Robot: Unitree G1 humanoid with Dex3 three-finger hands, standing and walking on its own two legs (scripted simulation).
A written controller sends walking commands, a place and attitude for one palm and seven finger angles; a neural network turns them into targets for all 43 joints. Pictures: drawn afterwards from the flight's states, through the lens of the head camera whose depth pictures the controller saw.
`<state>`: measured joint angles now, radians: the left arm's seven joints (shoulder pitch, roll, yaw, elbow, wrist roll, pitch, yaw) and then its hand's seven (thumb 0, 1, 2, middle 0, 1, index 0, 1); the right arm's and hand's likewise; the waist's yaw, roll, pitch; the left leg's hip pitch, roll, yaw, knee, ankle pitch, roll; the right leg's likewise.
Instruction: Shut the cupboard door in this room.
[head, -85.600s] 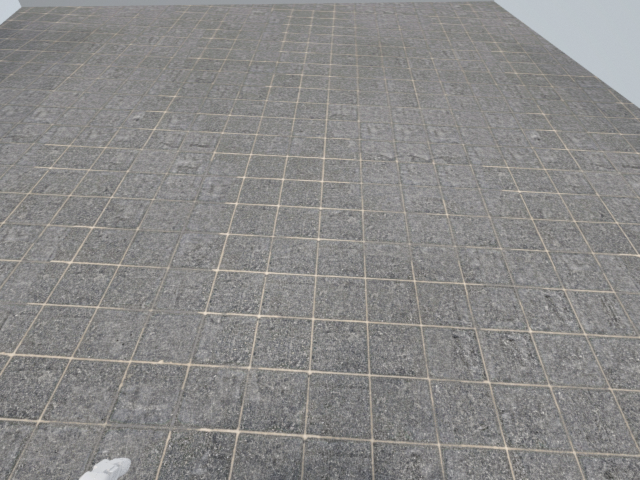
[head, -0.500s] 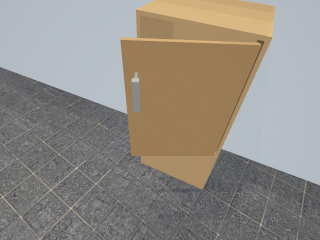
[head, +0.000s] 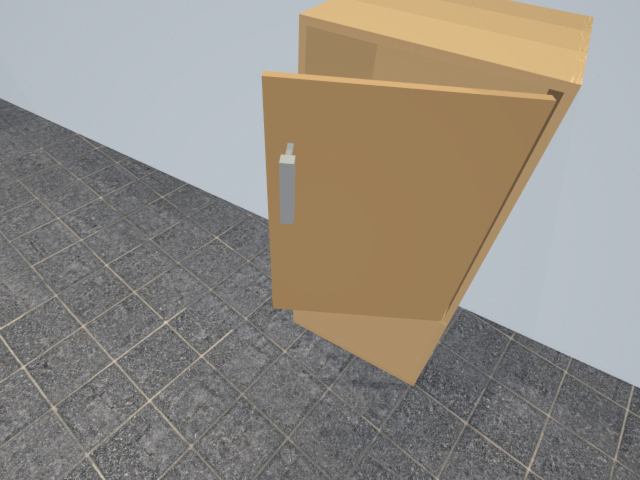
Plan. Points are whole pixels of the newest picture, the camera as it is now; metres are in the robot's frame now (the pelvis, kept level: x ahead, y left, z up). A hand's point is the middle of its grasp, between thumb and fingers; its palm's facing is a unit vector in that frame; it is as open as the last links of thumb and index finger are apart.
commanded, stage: shuffle to correct the standing spot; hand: left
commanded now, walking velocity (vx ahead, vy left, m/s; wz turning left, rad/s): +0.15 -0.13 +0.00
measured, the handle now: (288, 183) +0.56 +0.10 +0.07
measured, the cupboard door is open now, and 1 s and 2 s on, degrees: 27 27 27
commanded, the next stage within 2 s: come to a stop and stand still in 0.46 s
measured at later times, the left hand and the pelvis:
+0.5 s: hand out of the picture +0.16 +0.14 -0.17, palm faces -0.05 -0.97 -0.22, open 7.4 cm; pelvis +0.08 -0.06 -0.01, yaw -3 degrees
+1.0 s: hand out of the picture +0.14 +0.10 -0.18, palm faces +0.04 -0.98 -0.19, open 7.3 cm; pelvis +0.12 -0.08 -0.01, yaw -3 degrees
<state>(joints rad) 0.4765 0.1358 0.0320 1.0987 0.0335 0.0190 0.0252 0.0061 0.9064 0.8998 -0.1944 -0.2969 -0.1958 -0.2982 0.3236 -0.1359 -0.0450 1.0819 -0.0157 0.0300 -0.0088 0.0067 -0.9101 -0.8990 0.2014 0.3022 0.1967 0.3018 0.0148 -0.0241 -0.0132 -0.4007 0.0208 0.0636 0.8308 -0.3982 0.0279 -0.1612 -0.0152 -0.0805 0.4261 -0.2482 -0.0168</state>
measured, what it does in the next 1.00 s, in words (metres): walks ahead: right foot, then left foot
